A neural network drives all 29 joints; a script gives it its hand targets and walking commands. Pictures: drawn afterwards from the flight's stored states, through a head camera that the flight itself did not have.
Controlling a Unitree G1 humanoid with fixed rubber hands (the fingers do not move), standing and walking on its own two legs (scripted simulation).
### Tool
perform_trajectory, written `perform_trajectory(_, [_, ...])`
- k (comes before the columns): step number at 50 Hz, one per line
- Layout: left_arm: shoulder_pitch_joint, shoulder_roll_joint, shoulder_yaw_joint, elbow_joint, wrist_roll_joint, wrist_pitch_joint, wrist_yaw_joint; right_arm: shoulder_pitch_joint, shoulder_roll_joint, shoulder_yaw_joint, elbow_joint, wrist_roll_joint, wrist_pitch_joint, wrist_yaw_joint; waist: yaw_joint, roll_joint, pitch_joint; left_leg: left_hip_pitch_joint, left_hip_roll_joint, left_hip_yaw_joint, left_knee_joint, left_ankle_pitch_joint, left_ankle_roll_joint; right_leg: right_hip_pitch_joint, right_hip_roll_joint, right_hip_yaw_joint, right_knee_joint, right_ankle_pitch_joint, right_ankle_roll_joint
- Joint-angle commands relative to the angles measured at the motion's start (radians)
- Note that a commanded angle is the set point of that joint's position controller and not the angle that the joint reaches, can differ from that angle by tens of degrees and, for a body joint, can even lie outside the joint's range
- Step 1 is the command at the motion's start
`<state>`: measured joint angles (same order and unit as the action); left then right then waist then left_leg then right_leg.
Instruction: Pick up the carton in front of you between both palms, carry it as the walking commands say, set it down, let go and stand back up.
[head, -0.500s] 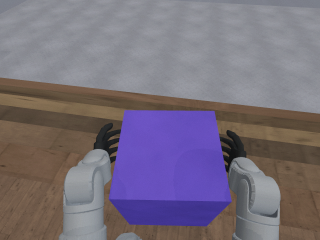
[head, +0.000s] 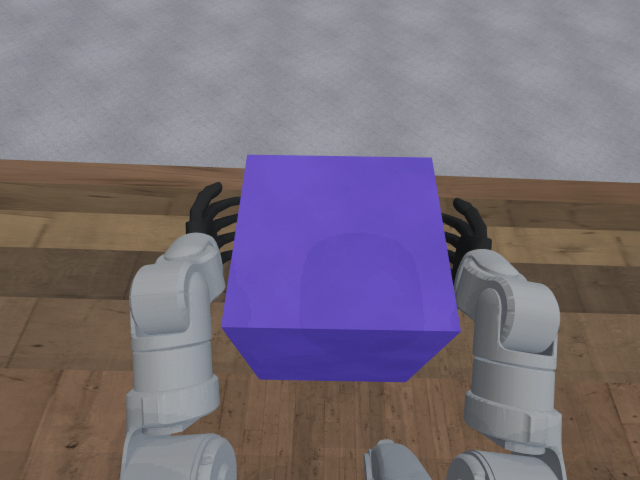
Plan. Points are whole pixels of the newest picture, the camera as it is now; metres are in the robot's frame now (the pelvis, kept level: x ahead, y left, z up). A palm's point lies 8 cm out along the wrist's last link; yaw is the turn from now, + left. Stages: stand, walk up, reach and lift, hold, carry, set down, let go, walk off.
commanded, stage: carry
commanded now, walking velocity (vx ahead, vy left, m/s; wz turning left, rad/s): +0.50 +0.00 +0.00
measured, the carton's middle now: (335, 281) +0.36 -0.02 +0.02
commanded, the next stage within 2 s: none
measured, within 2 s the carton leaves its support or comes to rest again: neither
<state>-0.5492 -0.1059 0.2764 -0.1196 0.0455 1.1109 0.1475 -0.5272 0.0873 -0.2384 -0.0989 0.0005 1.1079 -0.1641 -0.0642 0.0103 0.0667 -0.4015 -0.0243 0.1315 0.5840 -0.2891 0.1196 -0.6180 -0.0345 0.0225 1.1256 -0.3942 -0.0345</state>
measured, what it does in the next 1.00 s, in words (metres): goes down: right foot 0.13 m lower, then left foot 0.13 m lower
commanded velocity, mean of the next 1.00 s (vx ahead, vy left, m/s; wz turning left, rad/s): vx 0.50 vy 0.00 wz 0.34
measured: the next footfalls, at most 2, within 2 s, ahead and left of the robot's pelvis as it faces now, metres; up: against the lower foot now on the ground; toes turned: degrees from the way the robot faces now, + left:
right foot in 0.32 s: +0.38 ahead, -0.09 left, -0.13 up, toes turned -1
left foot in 0.78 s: +0.70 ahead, +0.00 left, -0.26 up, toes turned +5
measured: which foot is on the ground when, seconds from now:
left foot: down 0.00-0.34, up 0.36-0.76, down 0.78-1.00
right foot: up 0.00-0.30, down 0.32-0.80, up 0.82-1.00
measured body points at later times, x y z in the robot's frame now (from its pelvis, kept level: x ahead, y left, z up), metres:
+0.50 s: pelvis +0.35 -0.06 -0.17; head +0.35 -0.07 +0.28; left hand +0.67 +0.14 -0.07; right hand +0.71 -0.16 -0.08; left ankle +0.30 +0.09 -0.76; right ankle +0.34 -0.09 -0.86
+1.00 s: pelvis +0.70 -0.04 -0.30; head +0.73 -0.05 +0.15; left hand +1.01 +0.14 -0.24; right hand +1.05 -0.16 -0.24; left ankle +0.66 -0.01 -0.99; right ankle +0.78 -0.19 -0.94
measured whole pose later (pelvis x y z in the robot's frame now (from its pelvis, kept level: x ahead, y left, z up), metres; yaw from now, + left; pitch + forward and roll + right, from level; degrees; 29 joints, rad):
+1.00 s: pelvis +0.70 -0.04 -0.30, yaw +13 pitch +3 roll +1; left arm -0.36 -0.15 0.27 -0.02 0.07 0.96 0.13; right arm -0.44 0.04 -0.14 0.08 0.04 0.99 -0.18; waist -0.16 0.02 0.00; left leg -0.41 -0.21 -0.03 0.84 -0.47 0.16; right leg -0.71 -0.03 0.11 1.18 -0.33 0.04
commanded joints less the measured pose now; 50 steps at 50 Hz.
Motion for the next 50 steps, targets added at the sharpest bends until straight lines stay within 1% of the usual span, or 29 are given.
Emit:
perform_trajectory(1, [-0.486, -0.861, -0.709, -0.055, -0.22, -0.015, -0.082, -0.656, 0.909, 0.752, -0.184, 0.333, -0.022, 0.14, -0.003, 0.1, -0.593, 0.572, 0.254, -0.281, -0.029, 0.792, 0.127, -0.118, 0.011, -0.05, -0.089, 0.046, 0.006])
perform_trajectory(4, [-0.487, -0.827, -0.736, -0.08, -0.222, -0.014, -0.087, -0.609, 0.86, 0.756, -0.176, 0.308, -0.02, 0.143, -0.008, 0.14, -0.6, 0.644, 0.244, -0.247, 0.042, 0.848, 0.122, -0.216, -0.006, -0.054, -0.021, 0.229, -0.009])
perform_trajectory(7, [-0.488, -0.781, -0.722, -0.054, -0.229, -0.001, -0.097, -0.582, 0.808, 0.735, -0.124, 0.28, -0.013, 0.135, -0.067, 0.065, -0.455, 0.701, 0.181, -0.283, 0.103, 0.549, 0.091, -0.399, -0.014, -0.038, -0.264, 0.459, -0.015])
perform_trajectory(9, [-0.464, -0.75, -0.696, -0.021, -0.209, 0.01, -0.095, -0.557, 0.792, 0.718, -0.08, 0.278, -0.006, 0.125, -0.067, 0.012, -0.42, 0.48, 0.124, -0.19, 0.132, 0.366, 0.062, -0.145, 0.018, -0.08, -0.516, 0.733, -0.02])
perform_trajectory(11, [-0.473, -0.721, -0.672, -0.021, -0.191, 0.023, -0.092, -0.577, 0.783, 0.715, -0.049, 0.278, -0.001, 0.12, -0.05, 0.055, -0.354, 0.261, 0.115, -0.148, 0.12, 0.257, 0.04, 0.102, 0.03, -0.122, -0.614, 0.895, -0.024])
perform_trajectory(13, [-0.436, -0.66, -0.619, 0.035, -0.165, 0.04, -0.082, -0.604, 0.752, 0.678, -0.012, 0.271, 0.008, 0.113, 0.067, 0.132, -0.386, 0.124, 0.127, -0.083, 0.257, 0.263, 0.002, 0.36, 0.026, -0.159, -0.459, 0.978, -0.048])
perform_trajectory(14, [-0.407, -0.63, -0.598, 0.063, -0.156, 0.044, -0.076, -0.578, 0.743, 0.653, 0.031, 0.258, 0.016, 0.108, 0.139, 0.113, -0.421, 0.098, 0.119, -0.051, 0.386, 0.432, -0.011, 0.485, 0.045, -0.176, -0.443, 0.873, -0.059])
perform_trajectory(15, [-0.413, -0.619, -0.579, 0.083, -0.156, 0.046, -0.074, -0.577, 0.734, 0.628, 0.042, 0.242, 0.022, 0.101, 0.215, 0.071, -0.449, 0.095, 0.137, -0.034, 0.597, 0.624, -0.025, 0.599, 0.055, -0.199, -0.449, 0.752, -0.074])
perform_trajectory(16, [-0.398, -0.612, -0.562, 0.115, -0.161, 0.045, -0.072, -0.59, 0.717, 0.602, 0.059, 0.225, 0.034, 0.093, 0.33, -0.082, -0.435, 0.048, 0.073, 0.021, 0.948, 0.608, -0.063, 0.678, 0.044, -0.204, -0.596, 0.689, -0.096])
perform_trajectory(17, [-0.449, -0.603, -0.554, 0.137, -0.178, 0.049, -0.071, -0.627, 0.707, 0.558, 0.077, 0.186, 0.042, 0.078, 0.263, -0.316, -0.3, -0.15, -0.084, -0.013, 1.29, -0.308, -0.1, 0.69, -0.075, -0.104, -0.594, 1.004, -0.128])
perform_trajectory(18, [-0.473, -0.619, -0.556, 0.167, -0.224, 0.05, -0.067, -0.576, 0.672, 0.508, 0.134, 0.15, 0.059, 0.062, 0.14, -0.361, -0.375, -0.399, -0.09, -0.192, 1.325, -0.42, -0.106, 0.874, -0.2, 0.235, -0.447, 1.282, -0.194])
perform_trajectory(20, [-0.591, -0.727, -0.625, 0.142, -0.32, 0.038, -0.077, -0.554, 0.663, 0.456, 0.145, 0.1, 0.051, 0.033, 0.116, -0.068, -0.366, -0.431, -0.007, -0.203, 1.092, -0.255, -0.093, 0.718, -0.234, 0.348, -0.55, 0.812, -0.193])
perform_trajectory(21, [-0.664, -0.78, -0.652, 0.119, -0.357, 0.028, -0.085, -0.552, 0.707, 0.436, 0.15, 0.087, 0.045, 0.031, 0.101, -0.042, -0.464, -0.395, 0.033, -0.207, 1.038, -0.258, -0.09, 0.663, -0.283, 0.453, -0.581, 0.519, -0.263])
perform_trajectory(22, [-0.744, -0.851, -0.677, 0.066, -0.4, 0.006, -0.095, -0.614, 0.729, 0.454, 0.076, 0.108, 0.027, 0.036, 0.107, -0.07, -0.444, -0.442, 0.066, -0.25, 0.96, -0.188, -0.087, 0.605, -0.307, 0.554, -0.545, 0.453, -0.295])
perform_trajectory(25, [-0.794, -0.982, -0.734, 0.076, -0.438, -0.035, -0.122, -0.684, 0.852, 0.522, 0.05, 0.135, -0.034, 0.061, 0.113, -0.029, -0.41, -0.386, 0.079, -0.209, 0.674, -0.123, -0.109, 0.441, -0.265, 0.429, -0.566, 0.414, -0.257])
perform_trajectory(29, [-0.6, -1.013, -0.76, 0.072, -0.391, -0.099, -0.131, -0.611, 0.928, 0.638, 0.004, 0.182, -0.101, 0.092, 0.138, -0.075, -0.51, -0.5, 0.062, -0.138, 0.652, 0.168, -0.048, 0.669, -0.201, 0.234, -0.389, 0.795, -0.138])
perform_trajectory(32, [-0.465, -0.959, -0.759, 0.053, -0.332, -0.136, -0.127, -0.549, 0.929, 0.71, -0.021, 0.193, -0.135, 0.104, 0.193, -0.008, -0.474, -0.477, -0.029, -0.034, 0.258, 0.544, -0.052, 0.722, -0.038, 0.036, -0.278, 0.606, -0.064])
perform_trajectory(35, [-0.392, -0.898, -0.761, 0.039, -0.3, -0.159, -0.125, -0.493, 0.881, 0.737, -0.051, 0.193, -0.149, 0.103, 0.207, -0.102, -0.403, -0.124, -0.076, 0.071, -0.049, 0.756, -0.036, 0.53, 0.005, -0.086, -0.243, 0.501, -0.036])
perform_trajectory(37, [-0.348, -0.854, -0.767, 0.032, -0.297, -0.165, -0.124, -0.466, 0.823, 0.733, -0.088, 0.173, -0.151, 0.094, 0.14, -0.162, -0.406, 0.048, -0.086, 0.096, -0.077, 0.756, -0.012, 0.505, -0.011, -0.121, -0.135, 0.589, -0.015])
perform_trajectory(38, [-0.341, -0.834, -0.768, 0.021, -0.295, -0.166, -0.121, -0.458, 0.784, 0.728, -0.094, 0.168, -0.147, 0.087, 0.024, -0.177, -0.507, 0.28, -0.107, 0.124, 0.077, 0.788, -0.004, 0.426, -0.054, -0.16, 0.049, 0.853, 0.009])
perform_trajectory(39, [-0.361, -0.807, -0.763, -0.007, -0.288, -0.164, -0.116, -0.421, 0.758, 0.715, -0.104, 0.172, -0.143, 0.084, -0.117, -0.128, -0.544, 0.427, -0.044, 0.035, 0.014, 0.683, 0.063, 0.343, -0.078, -0.2, 0.357, 0.981, 0.046])
perform_trajectory(40, [-0.359, -0.778, -0.746, 0.008, -0.262, -0.15, -0.108, -0.365, 0.727, 0.681, -0.057, 0.155, -0.134, 0.079, -0.222, 0.091, -0.463, 0.492, 0.002, -0.082, -0.151, 0.666, 0.115, 0.169, 0.048, -0.192, 0.731, 0.405, 0.073])
perform_trajectory(41, [-0.386, -0.742, -0.728, 0.007, -0.259, -0.133, -0.098, -0.333, 0.686, 0.669, -0.007, 0.148, -0.129, 0.072, -0.104, 0.285, -0.454, 0.772, 0.159, -0.375, 0.115, 1.138, 0.236, -0.225, 0.116, -0.091, 0.825, -0.312, 0.081])
perform_trajectory(42, [-0.301, -0.669, -0.676, 0.02, -0.22, -0.126, -0.077, -0.34, 0.699, 0.696, -0.004, 0.181, -0.117, 0.069, -0.065, 0.14, -0.505, 0.777, 0.237, -0.612, 0.075, 0.992, 0.293, -0.313, 0.075, 0.022, 0.697, -0.275, 0.082])
perform_trajectory(44, [-0.267, -0.636, -0.592, 0.044, -0.154, -0.126, -0.041, -0.467, 0.762, 0.748, -0.045, 0.272, -0.114, 0.081, -0.03, -0.139, -0.476, 0.56, 0.217, -0.699, 0.007, 0.55, 0.276, -0.268, 0.012, 0.066, 0.334, -0.15, 0.07])
perform_trajectory(45, [-0.278, -0.661, -0.562, 0.043, -0.131, -0.131, -0.039, -0.551, 0.802, 0.763, -0.06, 0.316, -0.125, 0.09, -0.014, -0.047, -0.478, 0.434, 0.293, -0.831, 0.022, 0.524, 0.335, -0.251, -0.007, 0.117, 0.273, -0.154, 0.083])
perform_trajectory(46, [-0.304, -0.671, -0.554, 0.06, -0.117, -0.134, -0.042, -0.61, 0.857, 0.786, -0.046, 0.355, -0.131, 0.102, -0.003, -0.062, -0.453, 0.323, 0.263, -0.829, 0.018, 0.469, 0.332, -0.191, -0.009, 0.116, 0.15, -0.155, 0.089])
perform_trajectory(49, [-0.343, -0.738, -0.575, 0.069, -0.122, -0.171, -0.056, -0.643, 0.942, 0.81, -0.002, 0.384, -0.155, 0.133, -0.009, 0.025, -0.496, 0.213, 0.182, -0.689, 0.104, 0.689, 0.259, -0.045, 0.003, 0.048, 0.073, 0.195, 0.071])
perform_trajectory(50, [-0.364, -0.757, -0.593, 0.05, -0.129, -0.184, -0.059, -0.638, 0.95, 0.818, -0.002, 0.394, -0.161, 0.139, -0.029, -0.026, -0.499, 0.272, 0.121, -0.664, 0.203, 0.624, 0.236, -0.147, 0.004, 0.08, -0.007, 0.345, 0.052])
